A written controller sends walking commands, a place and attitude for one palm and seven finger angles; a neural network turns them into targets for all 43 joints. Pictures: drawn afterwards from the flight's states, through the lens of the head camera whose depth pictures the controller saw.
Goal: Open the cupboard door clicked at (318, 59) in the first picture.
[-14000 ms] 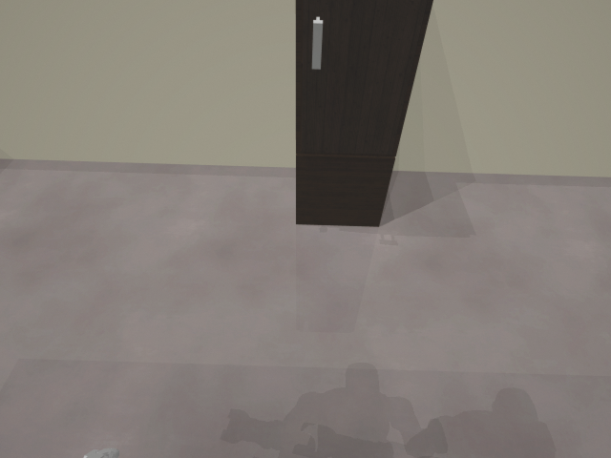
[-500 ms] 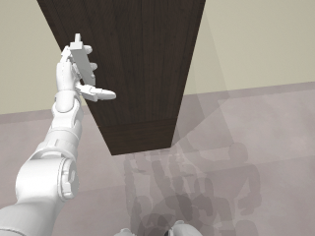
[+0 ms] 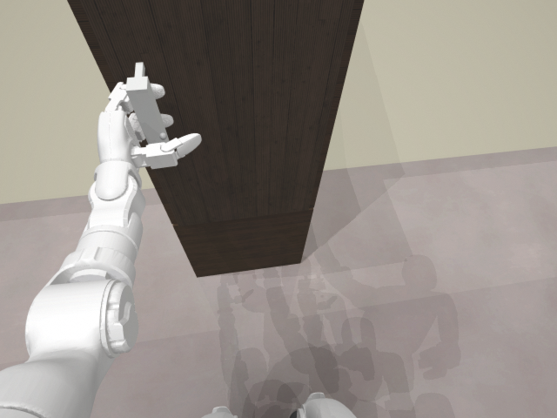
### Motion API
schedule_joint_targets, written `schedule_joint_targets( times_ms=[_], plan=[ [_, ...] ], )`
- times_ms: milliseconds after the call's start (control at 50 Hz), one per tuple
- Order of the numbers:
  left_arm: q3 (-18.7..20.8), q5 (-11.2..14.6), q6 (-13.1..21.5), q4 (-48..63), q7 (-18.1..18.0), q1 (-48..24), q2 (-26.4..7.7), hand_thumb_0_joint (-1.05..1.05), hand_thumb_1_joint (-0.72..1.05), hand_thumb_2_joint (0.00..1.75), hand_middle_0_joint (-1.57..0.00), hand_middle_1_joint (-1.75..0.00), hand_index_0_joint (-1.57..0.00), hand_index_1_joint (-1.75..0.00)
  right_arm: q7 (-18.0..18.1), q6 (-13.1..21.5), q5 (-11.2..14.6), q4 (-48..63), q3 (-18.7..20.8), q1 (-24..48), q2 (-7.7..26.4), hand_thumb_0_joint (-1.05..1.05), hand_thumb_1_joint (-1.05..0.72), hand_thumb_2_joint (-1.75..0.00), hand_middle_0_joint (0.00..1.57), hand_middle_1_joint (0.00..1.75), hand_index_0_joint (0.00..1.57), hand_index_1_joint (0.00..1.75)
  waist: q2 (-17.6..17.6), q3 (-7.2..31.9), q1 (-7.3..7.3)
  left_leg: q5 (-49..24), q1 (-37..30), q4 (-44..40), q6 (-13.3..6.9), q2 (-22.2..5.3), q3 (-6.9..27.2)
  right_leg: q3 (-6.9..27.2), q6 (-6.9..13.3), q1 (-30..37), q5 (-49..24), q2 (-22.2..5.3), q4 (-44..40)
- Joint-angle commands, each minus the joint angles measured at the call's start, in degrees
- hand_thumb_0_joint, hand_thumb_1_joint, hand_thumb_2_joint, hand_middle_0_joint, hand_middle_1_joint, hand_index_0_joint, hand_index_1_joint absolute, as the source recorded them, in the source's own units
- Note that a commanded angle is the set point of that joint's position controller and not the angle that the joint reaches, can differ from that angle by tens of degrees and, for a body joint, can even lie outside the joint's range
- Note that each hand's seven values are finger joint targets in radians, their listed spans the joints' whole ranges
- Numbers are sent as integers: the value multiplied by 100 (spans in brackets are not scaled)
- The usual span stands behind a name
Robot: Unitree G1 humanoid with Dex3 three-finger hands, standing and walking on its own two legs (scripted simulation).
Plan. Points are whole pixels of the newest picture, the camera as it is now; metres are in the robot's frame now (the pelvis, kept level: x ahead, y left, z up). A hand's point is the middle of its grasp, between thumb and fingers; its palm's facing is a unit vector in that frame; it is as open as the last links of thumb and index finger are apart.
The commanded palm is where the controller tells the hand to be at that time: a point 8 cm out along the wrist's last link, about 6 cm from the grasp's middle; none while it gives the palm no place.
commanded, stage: close the thumb around the handle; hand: left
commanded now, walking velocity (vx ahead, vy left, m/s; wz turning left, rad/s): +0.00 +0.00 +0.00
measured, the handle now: (150, 109) +0.55 +0.16 +0.10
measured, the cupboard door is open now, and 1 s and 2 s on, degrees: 1 24 44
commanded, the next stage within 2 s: pull the door open along its arc in 0.34 s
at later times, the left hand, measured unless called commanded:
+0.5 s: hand (163, 134) +0.50 +0.14 +0.10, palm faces +0.08 -1.00 +0.01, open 6.3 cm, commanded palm +0.46 +0.19 +0.10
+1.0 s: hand (199, 197) +0.39 +0.08 +0.10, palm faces +0.16 -0.98 +0.10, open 6.8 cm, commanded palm +0.32 +0.13 +0.10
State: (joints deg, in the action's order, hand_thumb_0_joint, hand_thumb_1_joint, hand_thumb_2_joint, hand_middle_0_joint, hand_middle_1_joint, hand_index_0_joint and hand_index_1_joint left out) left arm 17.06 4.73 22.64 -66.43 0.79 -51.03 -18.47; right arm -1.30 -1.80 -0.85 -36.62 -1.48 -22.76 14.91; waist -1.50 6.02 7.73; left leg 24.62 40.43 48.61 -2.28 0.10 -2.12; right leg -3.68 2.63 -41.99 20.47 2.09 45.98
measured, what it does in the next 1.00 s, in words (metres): stands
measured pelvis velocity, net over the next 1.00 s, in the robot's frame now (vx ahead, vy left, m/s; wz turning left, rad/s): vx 0.02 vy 0.00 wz -0.03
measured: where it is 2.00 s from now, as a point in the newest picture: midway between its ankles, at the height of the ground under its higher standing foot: outside the picture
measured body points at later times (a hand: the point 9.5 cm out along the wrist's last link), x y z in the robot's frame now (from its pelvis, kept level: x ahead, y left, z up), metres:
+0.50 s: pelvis +0.00 +0.01 +0.00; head +0.09 +0.01 +0.44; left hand +0.49 +0.19 +0.10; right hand +0.00 -0.25 -0.12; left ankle -0.02 +0.09 -0.70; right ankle +0.01 -0.09 -0.70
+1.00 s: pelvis +0.02 +0.00 +0.01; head +0.06 -0.01 +0.46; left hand +0.37 +0.14 +0.10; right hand +0.13 -0.23 -0.10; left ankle -0.02 +0.09 -0.70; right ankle +0.01 -0.09 -0.70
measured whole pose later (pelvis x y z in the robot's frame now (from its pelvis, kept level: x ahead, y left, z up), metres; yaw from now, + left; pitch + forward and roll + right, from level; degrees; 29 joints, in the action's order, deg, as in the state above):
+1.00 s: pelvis +0.02 +0.00 +0.01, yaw -2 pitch +11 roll -1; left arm 1.1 5.3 11.6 -18.8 -15.6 -13.5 1.2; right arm -3.4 -0.7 -0.7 -31.9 0.0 -17.3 12.8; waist -2.3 6.9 2.4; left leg 24.2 29.2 42.7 -2.4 0.2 -4.0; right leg -1.4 2.1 -32.1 20.2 2.4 41.6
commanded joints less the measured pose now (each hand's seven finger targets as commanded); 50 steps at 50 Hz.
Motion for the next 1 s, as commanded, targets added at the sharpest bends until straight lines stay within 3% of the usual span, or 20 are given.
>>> schedule_joint_targets(
  times_ms=[0,20,120,140,160,180,220,300,420,440,500,640,700,740,840,860,880,900,960,980],
  plan=[
    [-46,-75,419,1185,4,-2911,-983,0,56,76,-38,-131,-38,-131,69,144,-16,315,347,-785,902,0,-90,-90,20,30,20,30,-210,2337,185,-2031,-1281,-431,71,20,395,318,-124,1125,-1985,45,-387],
    [116,-69,410,1089,-14,-2807,-1146,0,62,78,-38,-132,-38,-132,72,142,-25,304,347,-820,920,0,-90,-90,20,30,20,30,-109,2379,140,-2049,-1231,-424,67,18,400,327,-121,1198,-2004,51,-382],
    [66,-35,483,1299,55,-2743,-1067,0,90,90,-40,-135,-40,-135,55,146,-24,345,349,-807,900,0,-90,-90,20,30,20,30,-231,2572,96,-2276,-1342,-402,82,13,378,329,-119,1287,-2188,61,-343],
    [195,-17,477,1214,53,-2600,-1194,0,90,90,-40,-135,-40,-135,56,138,-23,358,349,-804,918,0,-90,-90,20,30,20,30,-145,2507,39,-2239,-1253,-414,83,12,370,332,-111,1348,-2177,62,-355],
    [48,-30,455,1158,69,-2616,-1071,0,90,90,-40,-135,-40,-135,53,129,-8,366,336,-770,910,0,-90,-90,20,30,20,30,-147,2323,103,-2100,-1187,-448,83,8,365,322,-113,1270,-2072,65,-381],
    [-2,-23,466,1201,68,-2733,-987,0,90,90,-40,-135,-40,-135,57,136,-17,374,331,-787,906,0,-90,-90,20,30,20,30,-179,2303,125,-2105,-1205,-447,69,15,380,315,-106,1222,-2047,67,-377],
    [144,-43,465,1191,29,-2695,-1160,0,90,90,-40,-135,-40,-135,55,131,-22,341,348,-812,929,0,-90,-90,20,30,20,30,-274,2385,81,-2143,-1277,-449,94,4,392,307,-101,1193,-2016,68,-361],
    [221,-76,421,1064,-7,-2703,-1294,0,90,90,-40,-135,-40,-135,82,115,-23,347,340,-828,943,0,-90,-90,20,30,20,30,0,2243,134,-1966,-1018,-457,47,11,350,350,-130,1290,-2004,57,-405],
    [124,-123,402,994,-10,-2857,-1196,0,90,90,-40,-135,-40,-135,80,122,-35,339,331,-843,941,0,-90,-90,20,30,20,30,-259,2214,155,-1864,-1108,-460,82,7,407,314,-110,1021,-1752,54,-388],
    [70,-109,378,893,2,-2618,-1064,0,90,90,-40,-135,-40,-135,74,120,-38,353,342,-846,933,0,-90,-90,20,30,20,30,-102,2197,145,-1893,-1125,-459,79,-2,403,287,-107,1036,-1777,60,-389],
    [100,-56,434,1237,12,-2352,-1035,0,90,90,-40,-135,-40,-135,50,121,-36,440,357,-821,929,0,-90,-90,20,30,20,30,-300,2559,-4,-2232,-1418,-447,122,-17,420,260,-87,1108,-1937,63,-326],
    [-65,146,252,2039,67,-912,-574,0,90,90,-40,-135,-40,-135,-20,71,52,735,397,-602,866,0,-90,-90,20,30,20,30,82,2437,-304,-2647,-1390,-573,99,-36,281,249,-77,1677,-2431,95,-393],
    [-138,226,122,2744,44,-118,-399,0,90,90,-40,-135,-40,-135,-43,87,103,874,419,-442,818,0,-90,-90,20,30,20,30,-28,2417,-451,-3001,-1535,-627,101,-57,225,250,-84,1850,-2688,79,-422],
    [-307,304,11,3343,34,675,-107,0,90,90,-40,-135,-40,-135,-75,137,148,991,424,-283,746,0,-90,-90,20,30,20,30,42,2314,-594,-3176,-1542,-697,101,-64,166,255,-78,2089,-2884,64,-463],
    [-851,345,-297,4977,-174,2081,506,0,90,90,-40,-135,-40,-135,-106,276,202,1213,429,132,600,0,-90,-90,20,30,20,30,157,2081,-728,-3358,-1763,-859,119,-102,107,216,-106,2355,-3047,10,-567],
    [-450,582,-432,5351,-850,2013,769,0,90,90,-40,-135,-40,-135,-120,296,182,1255,398,429,479,0,-90,-90,20,30,20,30,144,1868,-962,-3142,-1621,-942,173,-66,94,110,-109,2360,-2768,7,-671],
    [-824,414,-527,5633,-1287,2100,1082,0,90,90,-40,-135,-40,-135,-136,348,140,1252,374,573,440,0,-90,-90,20,30,20,30,30,1714,-882,-2992,-1699,-982,202,-79,121,85,-111,2279,-2535,12,-659],
    [-982,323,-577,6013,-1635,2303,1296,0,90,90,-40,-135,-40,-135,-170,390,71,1251,375,612,406,0,-90,-90,20,30,20,30,237,1738,-874,-2960,-1727,-994,213,-93,150,58,-115,2328,-2528,-5,-663],
    [-1625,-57,-820,6758,-2455,3232,2023,0,90,90,-40,-135,-40,-135,-237,420,-59,1276,378,863,289,0,-90,-90,20,30,20,30,267,1818,-911,-3123,-1909,-970,248,-115,107,75,-110,2499,-2704,-78,-639],
    [-1706,-193,-927,6888,-2715,3384,2076,0,90,90,-40,-135,-40,-135,-228,395,-94,1273,370,912,277,0,-90,-90,20,30,20,30,546,1798,-914,-3026,-1868,-986,242,-114,135,89,-99,2625,-2706,-96,-672]
  ],
)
